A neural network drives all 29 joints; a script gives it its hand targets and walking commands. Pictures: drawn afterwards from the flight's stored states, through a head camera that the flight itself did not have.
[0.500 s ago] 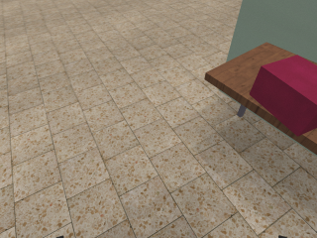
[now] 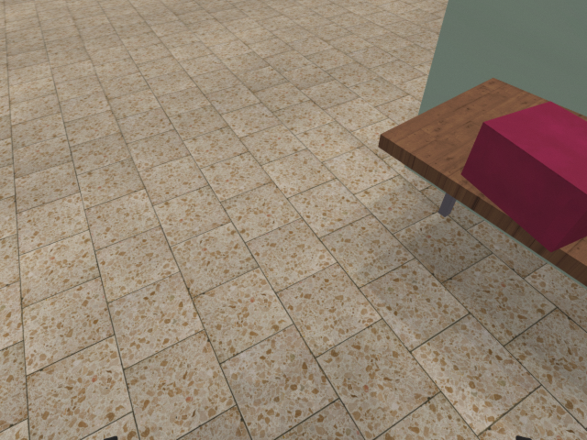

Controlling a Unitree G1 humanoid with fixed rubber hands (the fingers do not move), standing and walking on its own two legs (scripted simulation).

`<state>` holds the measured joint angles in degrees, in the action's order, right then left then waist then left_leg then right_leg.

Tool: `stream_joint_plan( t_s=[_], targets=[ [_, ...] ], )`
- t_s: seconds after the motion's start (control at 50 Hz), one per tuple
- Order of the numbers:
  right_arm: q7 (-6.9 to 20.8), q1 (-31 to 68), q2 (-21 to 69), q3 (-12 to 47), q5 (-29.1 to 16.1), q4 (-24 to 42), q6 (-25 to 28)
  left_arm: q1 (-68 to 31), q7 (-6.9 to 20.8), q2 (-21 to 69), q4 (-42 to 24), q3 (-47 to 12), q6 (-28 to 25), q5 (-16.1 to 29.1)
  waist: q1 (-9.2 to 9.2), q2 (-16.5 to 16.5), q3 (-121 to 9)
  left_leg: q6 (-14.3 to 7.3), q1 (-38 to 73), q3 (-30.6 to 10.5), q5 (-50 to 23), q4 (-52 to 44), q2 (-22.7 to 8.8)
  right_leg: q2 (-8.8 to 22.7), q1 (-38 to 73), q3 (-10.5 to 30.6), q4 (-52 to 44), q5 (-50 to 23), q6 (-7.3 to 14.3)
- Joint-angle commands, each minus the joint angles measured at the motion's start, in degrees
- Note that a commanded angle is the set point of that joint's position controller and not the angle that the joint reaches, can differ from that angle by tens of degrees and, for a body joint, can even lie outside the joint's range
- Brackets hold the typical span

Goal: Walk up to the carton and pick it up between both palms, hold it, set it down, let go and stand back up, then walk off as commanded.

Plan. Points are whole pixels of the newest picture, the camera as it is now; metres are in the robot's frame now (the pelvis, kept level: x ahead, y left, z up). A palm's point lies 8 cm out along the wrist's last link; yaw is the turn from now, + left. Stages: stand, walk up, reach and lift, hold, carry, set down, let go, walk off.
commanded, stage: stand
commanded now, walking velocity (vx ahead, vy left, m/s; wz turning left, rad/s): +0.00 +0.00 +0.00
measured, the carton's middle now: (550, 171) +0.69 -0.55 -0.07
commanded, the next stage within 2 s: walk up in 0.62 s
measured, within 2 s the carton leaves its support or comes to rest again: neither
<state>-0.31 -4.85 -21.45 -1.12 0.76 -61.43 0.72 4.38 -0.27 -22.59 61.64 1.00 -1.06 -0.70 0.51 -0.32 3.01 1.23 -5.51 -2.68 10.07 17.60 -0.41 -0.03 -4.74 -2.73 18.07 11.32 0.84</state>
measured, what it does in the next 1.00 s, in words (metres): stands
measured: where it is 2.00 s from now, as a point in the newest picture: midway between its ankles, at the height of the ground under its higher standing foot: (369, 418)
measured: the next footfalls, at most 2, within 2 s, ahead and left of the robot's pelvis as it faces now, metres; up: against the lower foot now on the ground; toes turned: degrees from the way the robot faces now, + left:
right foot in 1.14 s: +0.10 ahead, -0.21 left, +0.00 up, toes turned -21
left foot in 1.58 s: +0.39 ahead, -0.07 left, +0.00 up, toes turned -29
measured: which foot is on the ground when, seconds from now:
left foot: down 0.00-1.00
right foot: down 0.00-0.90, up 0.92-1.00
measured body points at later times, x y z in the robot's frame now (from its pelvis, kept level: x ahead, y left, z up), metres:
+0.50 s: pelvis +0.00 +0.00 +0.00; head +0.01 +0.00 +0.45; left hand +0.10 +0.32 -0.12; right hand +0.10 -0.31 -0.12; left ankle +0.00 +0.13 -0.75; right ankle -0.01 -0.11 -0.75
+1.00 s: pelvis +0.00 -0.01 -0.01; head +0.02 -0.02 +0.44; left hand +0.13 +0.31 -0.12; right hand +0.08 -0.36 -0.11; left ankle +0.00 +0.13 -0.75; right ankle +0.00 -0.12 -0.72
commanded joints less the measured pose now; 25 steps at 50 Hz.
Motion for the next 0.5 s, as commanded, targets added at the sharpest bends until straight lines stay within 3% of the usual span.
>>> stream_joint_plan(
  t_s=[0.0, 0.48],
  targets=[
    [-0.31, 1.71, -10.73, -1.75, -0.01, 2.58, 0.61, -1.92, -0.32, -10.12, -2.39, 1.66, -0.64, 0.00, -0.04, 0.31, -3.82, -2.12, 0.04, -4.33, -10.67, -1.65, -6.55, 8.08, 0.83, 6.52, -3.12, -9.03, 0.48],
    [-0.30, 1.62, -10.65, -1.72, -0.04, 2.52, 0.56, -1.75, -0.31, -10.30, -2.37, 1.65, -0.66, 0.03, -0.07, 0.44, -3.81, -2.13, 0.10, -4.29, -10.35, -1.77, -6.61, 8.06, 0.79, 6.67, -3.17, -8.79, 0.52]
  ],
)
